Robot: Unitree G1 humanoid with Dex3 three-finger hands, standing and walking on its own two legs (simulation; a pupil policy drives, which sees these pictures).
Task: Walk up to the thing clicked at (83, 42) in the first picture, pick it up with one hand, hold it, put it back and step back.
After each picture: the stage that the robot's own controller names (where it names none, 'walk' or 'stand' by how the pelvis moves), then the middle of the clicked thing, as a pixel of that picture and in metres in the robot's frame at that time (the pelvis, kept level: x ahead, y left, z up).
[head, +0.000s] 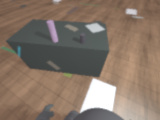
stand; (82, 38) +0.88 +0.16 -0.07
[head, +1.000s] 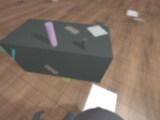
walk; (84, 43) +0.77 +0.10 -0.06
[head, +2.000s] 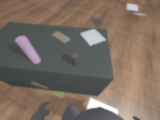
stand; (75, 59) +0.47 +0.16 -0.05
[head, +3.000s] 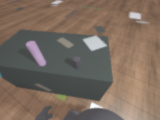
stand; (77, 63) +0.49 +0.16 -0.07
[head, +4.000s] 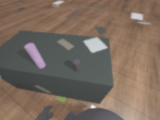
stand; (77, 65) +0.46 +0.15 -0.07
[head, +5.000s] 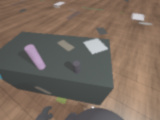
stand; (76, 67) +0.45 +0.15 -0.07
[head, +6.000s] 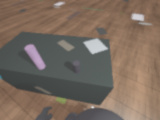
stand; (76, 67) +0.45 +0.16 -0.07
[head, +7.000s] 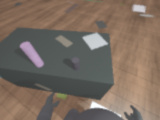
rise first; (76, 64) +0.45 +0.16 -0.07
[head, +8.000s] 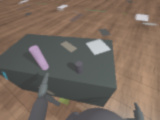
rise first; (79, 67) +0.45 +0.15 -0.07
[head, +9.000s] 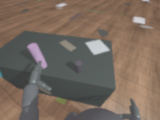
go down; (78, 67) +0.45 +0.14 -0.06
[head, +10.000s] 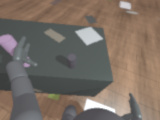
go down; (71, 61) +0.44 +0.14 -0.02
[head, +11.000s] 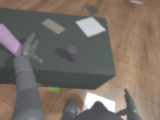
close in; (72, 54) +0.46 +0.13 +0.01
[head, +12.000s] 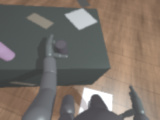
close; (62, 49) +0.48 +0.16 +0.04
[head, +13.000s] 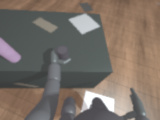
lift; (63, 55) +0.44 +0.17 +0.03
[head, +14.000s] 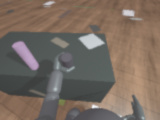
lift; (67, 62) +0.35 +0.16 +0.13
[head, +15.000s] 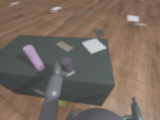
hold; (67, 67) +0.31 +0.17 +0.13
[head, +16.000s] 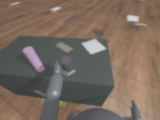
hold; (68, 66) +0.32 +0.17 +0.13
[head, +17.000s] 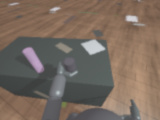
crouch; (70, 67) +0.32 +0.15 +0.12
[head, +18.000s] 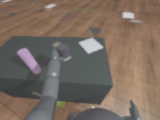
crouch; (64, 53) +0.41 +0.19 +0.15
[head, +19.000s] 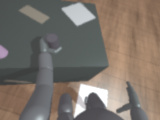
lower; (54, 43) +0.50 +0.20 +0.03
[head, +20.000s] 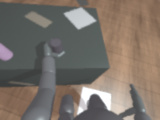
lower; (57, 48) +0.48 +0.18 +0.04
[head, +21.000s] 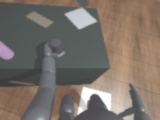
lower; (57, 48) +0.48 +0.19 +0.04
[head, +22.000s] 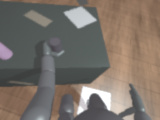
lower; (56, 47) +0.49 +0.19 +0.04
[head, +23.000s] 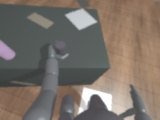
loosen; (61, 50) +0.47 +0.16 +0.04
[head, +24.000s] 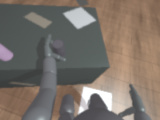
withdraw; (59, 49) +0.48 +0.17 +0.04
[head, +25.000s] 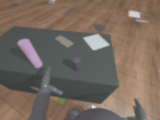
sink last; (77, 64) +0.44 +0.14 -0.02
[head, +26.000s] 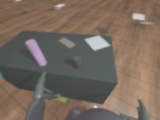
stand; (77, 62) +0.47 +0.16 -0.02
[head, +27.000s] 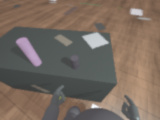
stand; (75, 62) +0.45 +0.16 -0.01
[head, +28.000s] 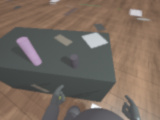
stand; (74, 61) +0.46 +0.17 -0.01
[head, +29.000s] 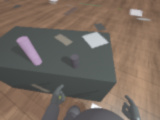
stand; (75, 61) +0.46 +0.16 -0.01
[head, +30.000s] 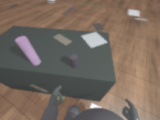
stand; (74, 61) +0.46 +0.16 -0.01
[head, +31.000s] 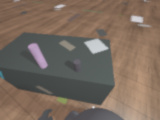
stand; (77, 65) +0.47 +0.16 -0.06
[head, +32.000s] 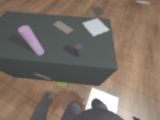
walk; (78, 50) +0.53 +0.13 -0.05
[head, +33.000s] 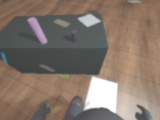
walk; (74, 36) +0.74 +0.22 -0.03
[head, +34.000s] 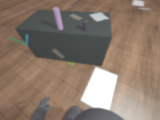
stand; (85, 25) +1.03 +0.18 -0.04
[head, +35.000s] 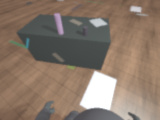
stand; (85, 31) +1.02 +0.16 -0.07
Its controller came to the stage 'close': yes
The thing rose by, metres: 0.21
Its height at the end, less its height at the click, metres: +0.00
